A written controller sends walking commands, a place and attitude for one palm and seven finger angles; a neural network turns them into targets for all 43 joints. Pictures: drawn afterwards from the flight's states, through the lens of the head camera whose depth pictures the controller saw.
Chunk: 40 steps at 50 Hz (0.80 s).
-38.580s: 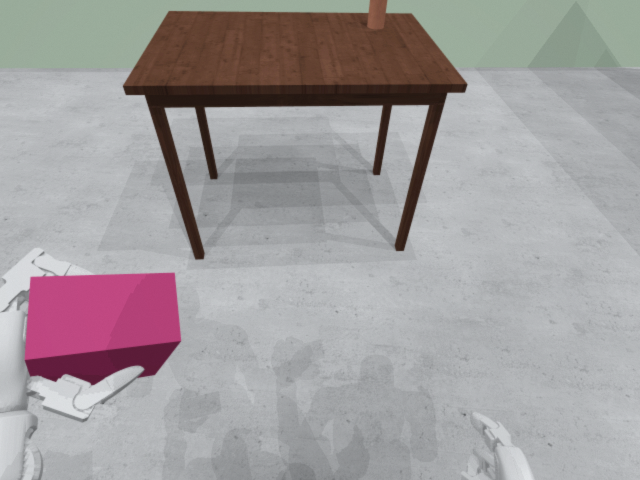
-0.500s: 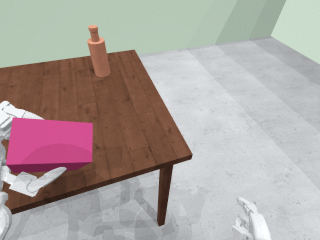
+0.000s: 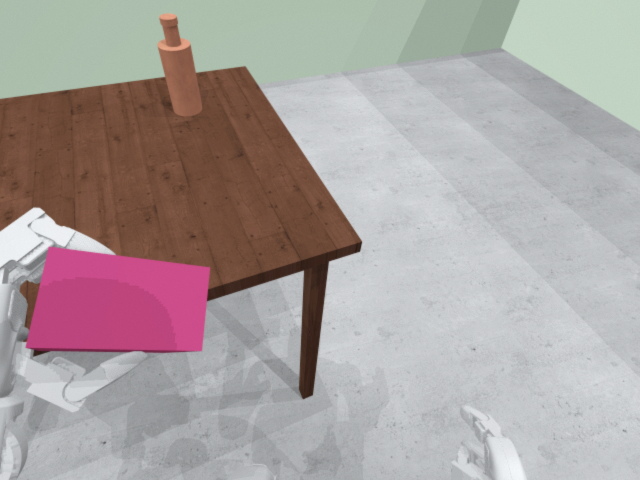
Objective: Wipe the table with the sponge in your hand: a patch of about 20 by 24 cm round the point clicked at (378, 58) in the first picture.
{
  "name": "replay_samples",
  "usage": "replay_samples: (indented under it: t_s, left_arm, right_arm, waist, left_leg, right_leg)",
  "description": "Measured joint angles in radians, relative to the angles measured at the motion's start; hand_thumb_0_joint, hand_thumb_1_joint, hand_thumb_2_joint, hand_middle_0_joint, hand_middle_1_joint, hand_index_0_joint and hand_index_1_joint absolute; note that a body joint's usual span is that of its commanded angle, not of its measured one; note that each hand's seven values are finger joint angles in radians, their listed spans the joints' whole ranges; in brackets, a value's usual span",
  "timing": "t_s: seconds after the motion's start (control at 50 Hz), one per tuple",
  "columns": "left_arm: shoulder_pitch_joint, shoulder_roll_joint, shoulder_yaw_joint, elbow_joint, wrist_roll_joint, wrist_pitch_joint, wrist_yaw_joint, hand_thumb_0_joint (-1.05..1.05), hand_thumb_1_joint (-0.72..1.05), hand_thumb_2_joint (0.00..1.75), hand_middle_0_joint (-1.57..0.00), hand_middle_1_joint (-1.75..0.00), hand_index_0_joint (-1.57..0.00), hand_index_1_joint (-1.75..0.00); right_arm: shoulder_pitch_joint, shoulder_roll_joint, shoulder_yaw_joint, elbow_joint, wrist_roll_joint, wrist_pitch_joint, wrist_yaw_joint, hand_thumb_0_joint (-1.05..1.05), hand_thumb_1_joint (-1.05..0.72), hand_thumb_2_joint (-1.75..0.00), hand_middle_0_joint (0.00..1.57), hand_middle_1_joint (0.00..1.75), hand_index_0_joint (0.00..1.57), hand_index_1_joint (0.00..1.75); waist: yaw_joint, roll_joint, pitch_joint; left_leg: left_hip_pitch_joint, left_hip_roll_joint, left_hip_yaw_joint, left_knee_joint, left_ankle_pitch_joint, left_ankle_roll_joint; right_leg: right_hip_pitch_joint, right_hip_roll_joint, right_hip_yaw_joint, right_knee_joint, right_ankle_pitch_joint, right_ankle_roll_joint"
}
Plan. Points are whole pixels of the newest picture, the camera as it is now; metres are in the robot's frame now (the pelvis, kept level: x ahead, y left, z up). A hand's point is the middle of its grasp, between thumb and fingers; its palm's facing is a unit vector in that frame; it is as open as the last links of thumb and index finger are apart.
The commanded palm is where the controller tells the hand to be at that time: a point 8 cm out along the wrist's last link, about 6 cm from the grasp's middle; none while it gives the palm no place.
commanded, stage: stop stepping back and stand still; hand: left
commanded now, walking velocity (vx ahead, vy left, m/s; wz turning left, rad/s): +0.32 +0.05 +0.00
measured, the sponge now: (141, 312) +0.22 +0.18 +0.17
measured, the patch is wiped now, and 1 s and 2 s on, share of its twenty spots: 1.00 1.00 1.00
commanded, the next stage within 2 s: stand and wait in 1.26 s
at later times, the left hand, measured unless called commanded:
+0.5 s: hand out of the picture +0.08 +0.27 +0.20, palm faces +0.46 -0.83 -0.32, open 10.6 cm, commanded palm +0.03 +0.31 +0.22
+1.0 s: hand out of the picture +0.06 +0.28 +0.20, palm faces +0.48 -0.78 -0.40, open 10.6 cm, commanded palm +0.01 +0.31 +0.22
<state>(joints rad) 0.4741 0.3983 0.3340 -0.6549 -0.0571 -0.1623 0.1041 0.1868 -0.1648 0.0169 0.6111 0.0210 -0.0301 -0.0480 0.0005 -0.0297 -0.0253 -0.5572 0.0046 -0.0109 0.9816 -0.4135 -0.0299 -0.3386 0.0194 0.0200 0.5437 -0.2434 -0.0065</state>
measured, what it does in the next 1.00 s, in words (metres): walks backwards: left foot, then right foot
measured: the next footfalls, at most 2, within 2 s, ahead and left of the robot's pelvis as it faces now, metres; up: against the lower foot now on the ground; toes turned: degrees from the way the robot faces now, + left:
left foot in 0.10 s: -0.07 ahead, +0.15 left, +0.00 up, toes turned +4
right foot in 0.64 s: -0.08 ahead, -0.08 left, +0.00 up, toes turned +1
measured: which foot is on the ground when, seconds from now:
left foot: up 0.00-0.08, down 0.10-1.00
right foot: down 0.00-0.42, up 0.44-0.62, down 0.64-1.00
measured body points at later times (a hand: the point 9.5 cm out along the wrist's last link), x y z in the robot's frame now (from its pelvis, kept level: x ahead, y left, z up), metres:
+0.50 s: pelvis -0.12 +0.02 -0.01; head -0.16 +0.04 +0.43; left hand +0.05 +0.31 +0.22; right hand +0.04 -0.20 -0.09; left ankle -0.09 +0.14 -0.73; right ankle -0.07 -0.08 -0.69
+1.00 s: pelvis -0.14 +0.02 +0.00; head -0.16 +0.02 +0.45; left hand +0.03 +0.31 +0.22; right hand +0.03 -0.22 -0.08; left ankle -0.11 +0.15 -0.73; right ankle -0.12 -0.08 -0.73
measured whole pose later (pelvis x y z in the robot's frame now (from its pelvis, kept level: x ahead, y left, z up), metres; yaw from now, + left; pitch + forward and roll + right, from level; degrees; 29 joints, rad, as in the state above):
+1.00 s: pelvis -0.14 +0.02 +0.00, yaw +3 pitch -2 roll -1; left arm 0.43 0.40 0.38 -0.52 -0.04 -0.11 0.16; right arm 0.23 -0.23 0.00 0.63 0.03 -0.07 -0.08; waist -0.02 0.02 -0.02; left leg -0.29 0.03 0.01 0.59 -0.26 -0.01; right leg -0.25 0.02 -0.05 0.57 -0.27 -0.02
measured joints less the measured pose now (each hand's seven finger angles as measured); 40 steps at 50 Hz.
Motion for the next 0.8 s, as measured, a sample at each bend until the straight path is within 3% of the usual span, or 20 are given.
replay_samples:
  t_s: [0.04,0.1,0.12,0.18,0.22,0.26,0.3,0.34,0.4,0.44,0.46,0.5,0.54,0.58,0.62,0.64,0.66,0.7,0.74,0.8]
  left_arm:
    - [0.013,0.024,0.015,0.001,0.001,0.000,0.003,-0.01,-0.55,1.04,-0.68,-1.30,-0.70,-1.28]
    - [0.008,0.054,0.047,0.011,-0.003,-0.001,0.014,-0.01,-0.55,1.04,-0.68,-1.30,-0.70,-1.28]
    - [0.000,0.063,0.059,0.013,-0.005,0.000,0.019,-0.01,-0.55,1.04,-0.68,-1.30,-0.70,-1.28]
    - [0.016,0.070,0.101,0.036,-0.006,0.018,0.034,-0.01,-0.55,1.04,-0.68,-1.30,-0.70,-1.28]
    - [0.031,0.051,0.104,0.047,-0.001,0.039,0.040,-0.01,-0.55,1.04,-0.68,-1.30,-0.70,-1.28]
    - [0.030,0.033,0.090,0.057,0.004,0.050,0.040,-0.01,-0.55,1.04,-0.68,-1.30,-0.70,-1.28]
    - [-0.001,0.002,0.057,0.077,0.014,0.051,0.035,-0.01,-0.55,1.04,-0.68,-1.30,-0.70,-1.28]
    - [-0.038,-0.021,0.022,0.089,0.021,0.057,0.030,-0.01,-0.55,1.04,-0.68,-1.30,-0.70,-1.28]
    - [-0.075,-0.037,-0.009,0.085,0.017,0.065,0.031,-0.01,-0.55,1.04,-0.68,-1.30,-0.70,-1.28]
    - [-0.088,-0.036,-0.012,0.075,0.013,0.065,0.036,-0.01,-0.55,1.04,-0.68,-1.30,-0.70,-1.28]
    - [-0.095,-0.026,-0.002,0.075,0.016,0.067,0.039,-0.01,-0.55,1.04,-0.68,-1.30,-0.70,-1.28]
    - [-0.100,0.006,0.027,0.097,0.025,0.062,0.037,-0.01,-0.55,1.04,-0.68,-1.30,-0.70,-1.28]
    - [-0.097,0.017,0.041,0.140,0.027,0.063,0.033,-0.01,-0.55,1.04,-0.68,-1.30,-0.70,-1.28]
    - [-0.087,0.007,0.040,0.177,0.021,0.070,0.033,-0.01,-0.55,1.04,-0.68,-1.30,-0.70,-1.28]
    - [-0.074,0.002,0.034,0.192,0.013,0.083,0.032,-0.01,-0.55,1.04,-0.68,-1.30,-0.70,-1.29]
    - [-0.069,0.013,0.033,0.182,0.014,0.088,0.030,-0.01,-0.55,1.04,-0.68,-1.30,-0.70,-1.29]
    - [-0.073,0.011,0.028,0.172,0.017,0.086,0.023,-0.01,-0.55,1.04,-0.68,-1.30,-0.70,-1.29]
    - [-0.082,-0.020,-0.003,0.154,0.014,0.079,0.006,-0.01,-0.55,1.04,-0.68,-1.30,-0.70,-1.29]
    - [-0.060,-0.038,-0.025,0.132,0.007,0.067,-0.003,-0.01,-0.55,1.04,-0.68,-1.30,-0.70,-1.29]
    - [-0.019,-0.029,-0.019,0.098,0.004,0.046,0.005,-0.01,-0.55,1.04,-0.68,-1.30,-0.70,-1.28]
  right_arm:
    - [0.008,-0.002,0.000,-0.010,-0.001,0.011,-0.007,0.02,-0.90,-0.90,0.20,0.30,0.20,0.30]
    - [0.025,-0.039,-0.010,-0.044,0.005,0.003,-0.015,0.02,-0.90,-0.90,0.20,0.30,0.20,0.30]
    - [0.026,-0.049,-0.019,-0.049,0.007,-0.005,-0.018,0.02,-0.90,-0.90,0.20,0.30,0.20,0.30]
    - [0.027,-0.039,-0.027,-0.038,0.009,-0.018,-0.015,0.02,-0.90,-0.90,0.20,0.30,0.20,0.30]
    - [0.049,-0.036,-0.023,-0.034,0.007,-0.040,-0.002,0.02,-0.90,-0.90,0.20,0.30,0.20,0.30]
    - [0.074,-0.039,-0.014,-0.027,0.009,-0.053,0.009,0.02,-0.90,-0.90,0.20,0.30,0.20,0.30]
    - [0.080,-0.049,-0.009,-0.006,0.005,-0.050,0.013,0.02,-0.90,-0.90,0.20,0.30,0.20,0.30]
    - [0.078,-0.050,-0.006,0.027,0.001,-0.035,0.011,0.02,-0.90,-0.90,0.20,0.30,0.20,0.30]
    - [0.061,-0.042,0.009,0.073,-0.004,-0.014,0.006,0.02,-0.90,-0.90,0.20,0.30,0.20,0.30]
    - [0.056,-0.047,0.019,0.058,-0.010,-0.010,-0.004,0.02,-0.90,-0.90,0.20,0.30,0.20,0.30]
    - [0.049,-0.041,0.018,0.047,-0.011,-0.013,-0.008,0.02,-0.90,-0.90,0.20,0.30,0.20,0.30]
    - [0.048,-0.016,0.013,0.031,-0.005,-0.024,0.000,0.02,-0.90,-0.90,0.20,0.30,0.20,0.30]
    - [0.064,0.002,0.017,0.025,0.003,-0.033,0.014,0.02,-0.90,-0.90,0.20,0.30,0.20,0.30]
    - [0.081,0.007,0.028,0.024,0.004,-0.035,0.017,0.02,-0.90,-0.90,0.20,0.30,0.20,0.30]
    - [0.096,0.006,0.037,0.015,-0.001,-0.030,0.013,0.02,-0.90,-0.90,0.20,0.30,0.20,0.30]
    - [0.103,0.006,0.039,0.003,-0.003,-0.027,0.013,0.02,-0.90,-0.90,0.20,0.30,0.20,0.30]
    - [0.098,0.000,0.036,0.001,-0.002,-0.024,0.014,0.02,-0.90,-0.90,0.20,0.30,0.20,0.30]
    - [0.075,-0.022,0.024,0.038,0.001,-0.019,0.015,0.02,-0.90,-0.90,0.20,0.30,0.20,0.30]
    - [0.069,-0.030,0.012,0.070,0.003,-0.012,0.015,0.02,-0.90,-0.90,0.20,0.30,0.20,0.30]
    - [0.073,-0.037,0.003,0.068,0.000,-0.008,-0.001,0.02,-0.90,-0.90,0.20,0.30,0.20,0.30]
  waist:
    - [-0.018,-0.027,-0.013]
    - [-0.046,-0.014,-0.021]
    - [-0.056,-0.008,-0.017]
    - [-0.036,-0.041,0.008]
    - [-0.027,-0.030,0.005]
    - [-0.018,-0.015,-0.005]
    - [-0.008,0.019,-0.003]
    - [0.003,0.028,-0.012]
    - [0.012,-0.004,-0.034]
    - [-0.001,0.010,-0.051]
    - [-0.004,0.009,-0.044]
    - [-0.006,-0.005,-0.037]
    - [-0.013,0.000,-0.053]
    - [-0.019,0.024,-0.068]
    - [-0.024,0.046,-0.071]
    - [-0.024,0.040,-0.069]
    - [-0.013,0.042,-0.057]
    - [-0.001,0.068,-0.021]
    - [0.010,0.056,-0.017]
    - [0.011,0.014,-0.020]
  left_leg:
    - [0.061,0.003,0.015,-0.061,-0.015,0.002]
    - [0.208,0.041,0.007,-0.337,0.078,0.033]
    - [0.216,0.043,0.001,-0.376,0.063,0.013]
    - [0.211,0.022,0.027,-0.359,0.095,0.008]
    - [0.218,0.027,0.030,-0.365,0.118,0.012]
    - [0.216,0.031,0.023,-0.350,0.122,0.012]
    - [0.199,0.046,0.005,-0.294,0.072,0.022]
    - [0.162,0.042,-0.009,-0.196,-0.039,0.041]
    - [0.161,0.025,0.023,-0.114,-0.060,0.062]
    - [0.202,0.033,0.009,-0.246,-0.090,0.075]
    - [0.196,0.035,0.016,-0.261,-0.001,0.070]
    - [0.205,0.031,0.041,-0.276,0.094,0.057]
    - [0.222,0.032,0.048,-0.316,0.119,0.050]
    - [0.237,0.044,0.044,-0.363,0.139,0.042]
    - [0.230,0.054,0.036,-0.366,0.126,0.036]
    - [0.203,0.048,0.036,-0.324,0.075,0.041]
    - [0.159,0.049,0.030,-0.234,0.026,0.045]
    - [0.089,0.048,-0.007,-0.026,0.018,0.043]
    - [0.063,0.033,-0.004,0.058,0.041,0.041]
    - [0.121,0.034,0.041,-0.097,0.060,0.052]
  right_leg:
    - [-0.029,-0.022,0.006,-0.005,0.024,0.009]
    - [-0.090,-0.036,-0.015,0.039,0.031,0.028]
    - [-0.113,-0.044,-0.025,0.067,0.025,0.034]
    - [-0.142,-0.043,-0.008,0.179,-0.124,0.038]
    - [-0.116,-0.026,-0.027,0.197,-0.147,0.035]
    - [-0.043,-0.011,-0.046,0.108,-0.099,0.027]
    - [-0.014,0.006,-0.066,0.056,0.019,-0.005]
    - [-0.019,0.008,-0.079,0.063,0.024,-0.027]
    - [-0.044,-0.011,-0.072,0.082,0.013,-0.036]
    - [-0.092,-0.007,-0.083,0.150,-0.109,-0.035]
    - [-0.126,-0.001,-0.071,0.247,-0.170,-0.027]
    - [-0.182,0.009,-0.048,0.479,-0.188,-0.009]
    - [-0.180,0.008,-0.060,0.559,-0.182,0.001]
    - [-0.115,0.005,-0.087,0.448,-0.202,-0.003]
    - [-0.002,0.008,-0.105,0.227,-0.206,-0.014]
    - [0.058,0.002,-0.096,0.101,-0.187,-0.029]
    - [0.064,0.003,-0.096,0.047,-0.084,-0.043]
    - [0.067,0.022,-0.117,0.047,-0.027,-0.054]
    - [0.080,0.020,-0.112,0.014,-0.017,-0.053]
    - [0.089,-0.003,-0.092,-0.034,0.005,-0.047]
